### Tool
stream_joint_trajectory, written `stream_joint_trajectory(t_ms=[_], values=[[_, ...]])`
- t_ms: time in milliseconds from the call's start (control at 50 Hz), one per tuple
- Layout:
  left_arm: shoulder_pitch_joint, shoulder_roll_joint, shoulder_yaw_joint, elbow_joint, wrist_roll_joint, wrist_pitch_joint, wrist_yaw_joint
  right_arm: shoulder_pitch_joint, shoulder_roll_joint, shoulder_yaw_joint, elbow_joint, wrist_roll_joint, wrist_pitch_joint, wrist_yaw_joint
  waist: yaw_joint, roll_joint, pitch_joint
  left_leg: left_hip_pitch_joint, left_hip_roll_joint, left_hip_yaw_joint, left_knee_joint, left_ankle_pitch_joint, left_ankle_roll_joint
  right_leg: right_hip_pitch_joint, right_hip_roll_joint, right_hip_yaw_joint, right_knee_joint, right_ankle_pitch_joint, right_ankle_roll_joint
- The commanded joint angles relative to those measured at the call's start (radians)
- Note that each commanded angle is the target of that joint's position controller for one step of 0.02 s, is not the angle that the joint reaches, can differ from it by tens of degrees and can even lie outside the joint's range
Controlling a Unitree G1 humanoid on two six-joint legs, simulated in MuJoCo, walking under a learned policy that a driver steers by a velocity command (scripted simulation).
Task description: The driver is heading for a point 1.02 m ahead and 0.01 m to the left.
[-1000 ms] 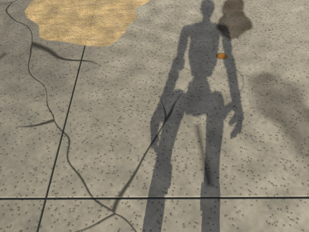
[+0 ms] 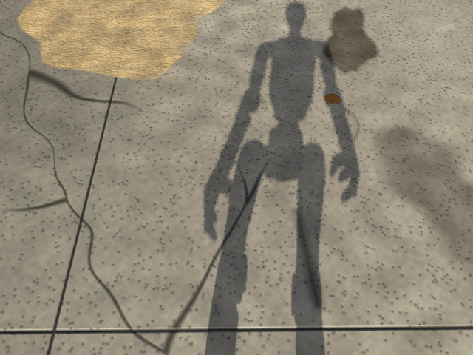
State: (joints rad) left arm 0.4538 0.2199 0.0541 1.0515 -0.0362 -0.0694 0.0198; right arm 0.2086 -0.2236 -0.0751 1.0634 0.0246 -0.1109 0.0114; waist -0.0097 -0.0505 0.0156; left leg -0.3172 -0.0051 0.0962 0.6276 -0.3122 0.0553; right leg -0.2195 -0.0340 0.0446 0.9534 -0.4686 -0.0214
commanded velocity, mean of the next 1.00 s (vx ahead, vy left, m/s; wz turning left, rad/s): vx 0.19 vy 0.00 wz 0.00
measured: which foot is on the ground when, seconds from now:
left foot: down 0.00-0.44, up 0.46-0.94, down 0.96-1.00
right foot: up 0.00-0.42, down 0.44-0.96, up 0.98-1.00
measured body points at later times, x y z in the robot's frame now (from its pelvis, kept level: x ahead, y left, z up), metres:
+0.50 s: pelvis +0.26 -0.04 -0.01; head +0.31 -0.05 +0.44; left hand +0.47 +0.19 -0.11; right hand +0.19 -0.30 -0.15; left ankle +0.04 +0.10 -0.66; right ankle +0.40 -0.14 -0.72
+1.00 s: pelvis +0.31 -0.02 +0.01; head +0.33 +0.00 +0.46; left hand +0.45 +0.24 -0.13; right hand +0.37 -0.30 -0.12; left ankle +0.30 +0.08 -0.73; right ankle +0.39 -0.14 -0.72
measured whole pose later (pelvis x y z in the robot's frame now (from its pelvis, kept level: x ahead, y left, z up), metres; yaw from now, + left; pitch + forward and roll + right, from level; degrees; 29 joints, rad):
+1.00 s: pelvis +0.31 -0.02 +0.01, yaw +0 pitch +1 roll -2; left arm 0.07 0.27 0.05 0.93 0.00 0.02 0.05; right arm 0.22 -0.23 -0.06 0.96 -0.02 0.02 -0.04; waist -0.01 -0.03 0.01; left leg -0.27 0.01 0.01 0.56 -0.33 0.03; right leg -0.42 0.01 -0.06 0.57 -0.29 -0.02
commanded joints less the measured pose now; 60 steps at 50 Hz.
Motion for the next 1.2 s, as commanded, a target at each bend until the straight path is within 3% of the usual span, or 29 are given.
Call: stream_joint_trajectory(t_ms=[20,60,120,260,320,380,420,440,460,480,500,520,540,560,580,640,720,760,880,940,960,980,1000,1020,1040,1060,1100,1160,1200], values=[[-0.127,0.061,0.005,-0.142,-0.027,-0.057,-0.013,0.177,-0.093,0.005,0.014,-0.013,-0.015,0.006,-0.054,0.15,0.039,0.365,0.366,-0.624,-0.462,-0.185,0.191,-0.592,-0.043,0.061,0.416,0.106,-0.075],[-0.128,0.082,0.025,-0.132,0.0,-0.049,-0.007,0.1,-0.067,0.024,-0.01,-0.019,-0.013,0.015,-0.004,0.104,0.078,0.243,0.269,-0.387,-0.49,0.007,0.127,-0.512,-0.109,0.031,0.285,0.243,-0.082],[-0.135,0.062,0.032,-0.128,0.005,-0.022,-0.016,0.171,-0.07,0.032,0.008,-0.025,-0.003,0.001,0.008,0.111,0.084,0.213,0.21,-0.238,-0.509,0.224,0.121,-0.483,-0.121,-0.018,0.202,0.311,-0.048],[-0.458,0.034,0.007,-0.245,0.01,-0.028,-0.035,0.246,-0.128,0.025,-0.014,-0.024,0.014,-0.031,-0.055,0.103,0.125,0.243,0.207,-0.148,-0.551,0.322,0.131,-0.524,-0.082,-0.074,-0.234,0.526,0.007],[-0.539,0.04,0.0,-0.276,0.005,-0.035,-0.054,0.295,-0.13,0.019,-0.004,-0.012,0.02,-0.032,-0.069,0.106,0.145,0.318,0.236,-0.13,-0.529,0.33,0.127,-0.512,-0.06,-0.079,-0.339,0.532,-0.013],[-0.548,0.067,0.005,-0.297,0.003,-0.045,-0.073,0.289,-0.144,0.009,-0.006,-0.009,0.03,-0.033,-0.035,0.128,0.121,0.414,0.271,-0.113,-0.449,0.485,0.106,-0.452,-0.031,-0.084,-0.407,0.46,-0.057],[-0.371,0.132,0.036,-0.255,0.019,-0.052,-0.073,0.25,-0.166,0.003,-0.016,-0.023,0.046,-0.035,0.072,0.18,-0.006,0.43,0.233,-0.081,-0.202,0.93,0.059,-0.195,0.054,-0.128,-0.418,0.449,-0.096],[-0.203,0.175,0.055,-0.203,0.026,-0.055,-0.068,0.239,-0.157,0.008,-0.026,-0.025,0.051,-0.033,0.15,0.175,-0.109,0.346,0.173,-0.049,0.016,0.962,0.009,0.045,0.055,-0.125,-0.451,0.608,-0.122],[-0.049,0.264,0.068,-0.163,0.061,-0.055,-0.056,0.251,-0.113,0.026,-0.064,-0.044,0.044,-0.032,0.165,0.027,-0.279,0.078,0.083,-0.03,0.348,0.538,-0.044,0.404,-0.169,0.104,-0.367,1.039,-0.187],[-0.029,0.288,0.06,-0.144,0.077,-0.052,-0.064,0.449,0.038,0.067,-0.026,-0.023,0.027,-0.018,0.069,-0.247,-0.521,-0.196,-0.109,-0.151,0.732,-0.382,-0.094,0.709,-0.456,0.537,-0.439,1.315,-0.404],[-0.064,0.205,0.042,-0.162,0.061,-0.042,-0.065,0.392,-0.083,0.036,-0.004,-0.007,0.013,-0.016,0.104,-0.088,-0.549,-0.157,-0.062,-0.316,0.793,-0.365,-0.085,0.591,-0.385,0.487,-0.468,1.31,-0.353],[-0.194,0.156,0.023,-0.178,0.044,-0.04,-0.06,0.276,-0.101,0.029,-0.046,0.013,0.014,-0.019,0.07,-0.078,-0.366,-0.224,-0.001,-0.256,0.752,-0.329,-0.085,0.442,-0.343,0.294,-0.471,1.324,-0.306],[-0.283,0.112,0.007,-0.186,0.038,-0.04,-0.055,0.215,-0.091,0.033,-0.058,-0.002,0.022,-0.032,0.036,0.024,-0.253,-0.209,0.051,-0.208,0.668,-0.271,-0.093,0.271,-0.292,0.201,-0.513,1.279,-0.264],[-0.329,0.085,-0.003,-0.186,0.04,-0.041,-0.052,0.191,-0.092,0.023,-0.058,-0.013,0.036,-0.043,0.009,0.039,-0.177,-0.175,0.077,-0.192,0.605,-0.234,-0.101,0.137,-0.258,0.143,-0.554,1.234,-0.248],[-0.344,0.082,-0.006,-0.175,0.054,-0.041,-0.052,0.219,-0.08,0.022,-0.055,-0.015,0.057,-0.046,-0.025,0.019,-0.16,-0.088,0.098,-0.187,0.555,-0.197,-0.1,0.035,-0.233,0.097,-0.585,1.194,-0.235],[-0.379,0.131,0.001,-0.167,0.079,-0.035,-0.049,0.231,-0.042,0.027,-0.069,-0.017,0.1,-0.064,-0.06,-0.03,-0.146,-0.002,0.076,-0.15,0.423,-0.141,-0.108,-0.098,-0.214,0.021,-0.63,1.201,-0.259],[-0.397,0.192,0.016,-0.175,0.061,0.018,-0.012,0.136,-0.107,0.005,-0.118,-0.025,0.145,-0.084,-0.04,-0.058,-0.159,-0.04,0.061,-0.135,0.378,-0.064,-0.108,-0.094,-0.233,0.039,-0.667,0.898,-0.265],[-0.397,0.19,0.016,-0.176,0.057,0.045,0.007,0.087,-0.118,-0.005,-0.137,-0.025,0.163,-0.091,-0.022,-0.054,-0.119,-0.077,0.058,-0.135,0.399,-0.071,-0.106,-0.111,-0.24,0.065,-0.69,0.689,-0.265],[-0.371,0.171,0.015,-0.155,0.044,0.078,0.037,0.038,-0.089,-0.003,-0.146,-0.013,0.142,-0.081,0.015,-0.08,-0.09,-0.044,0.045,-0.097,0.16,-0.086,-0.089,-0.04,-0.226,0.11,-0.697,0.348,-0.226],[-0.332,0.157,0.008,-0.137,0.008,0.088,0.039,0.102,-0.093,-0.006,-0.111,-0.02,0.129,-0.05,-0.021,-0.038,-0.069,0.128,0.016,-0.061,-0.232,0.108,-0.023,-0.082,-0.161,0.07,-0.611,0.254,-0.124],[-0.282,0.108,-0.003,-0.136,0.02,0.086,0.033,0.089,-0.161,-0.016,-0.123,-0.041,0.129,-0.046,0.025,0.139,-0.079,0.19,0.181,-0.268,-0.313,0.201,0.032,-0.164,-0.07,-0.024,-0.434,0.159,-0.049],[-0.299,0.084,-0.003,-0.162,0.048,0.073,0.024,0.016,-0.207,-0.018,-0.155,-0.043,0.129,-0.046,0.063,0.315,-0.034,0.131,0.348,-0.423,-0.32,0.428,0.158,-0.281,0.053,-0.106,-0.344,-0.048,0.011],[-0.409,0.149,0.016,-0.186,0.055,0.073,0.026,0.033,-0.189,-0.011,-0.162,-0.086,0.106,-0.038,-0.017,0.284,-0.042,0.016,0.388,-0.479,-0.362,0.363,0.243,-0.232,0.051,-0.031,-0.171,-0.098,0.026],[-0.424,0.181,0.034,-0.179,0.036,0.076,0.026,-0.007,-0.181,-0.011,-0.165,-0.091,0.082,-0.039,0.004,0.218,-0.038,0.016,0.336,-0.421,-0.368,0.365,0.223,-0.227,0.053,0.016,-0.05,-0.059,0.023],[-0.386,0.171,0.04,-0.15,0.031,0.083,0.026,-0.064,-0.181,-0.011,-0.169,-0.071,0.067,-0.042,0.036,0.191,-0.041,0.038,0.285,-0.352,-0.352,0.39,0.178,-0.236,0.05,0.035,0.003,-0.015,0.027],[-0.346,0.164,0.044,-0.12,0.035,0.091,0.03,-0.093,-0.143,0.0,-0.174,-0.051,0.056,-0.043,0.048,0.184,-0.046,0.062,0.259,-0.307,-0.334,0.447,0.15,-0.238,0.042,0.052,0.032,0.012,0.038],[-0.308,0.128,0.04,-0.09,0.035,0.091,0.032,-0.071,-0.093,0.017,-0.148,-0.035,0.052,-0.045,0.057,0.162,-0.057,0.109,0.226,-0.251,-0.302,0.537,0.136,-0.215,0.033,0.048,0.021,0.043,0.064],[-0.373,0.074,0.019,-0.099,0.024,0.078,0.03,-0.021,-0.109,0.016,-0.121,-0.03,0.066,-0.052,0.008,0.185,-0.069,0.201,0.199,-0.234,-0.266,0.522,0.121,-0.169,0.005,-0.006,-0.228,0.051,0.088],[-0.362,0.081,0.016,-0.084,0.012,0.079,0.023,0.024,-0.131,0.008,-0.099,-0.024,0.077,-0.055,-0.012,0.195,-0.08,0.203,0.193,-0.277,-0.308,0.179,0.126,-0.095,0.023,-0.052,-0.381,0.07,0.081]])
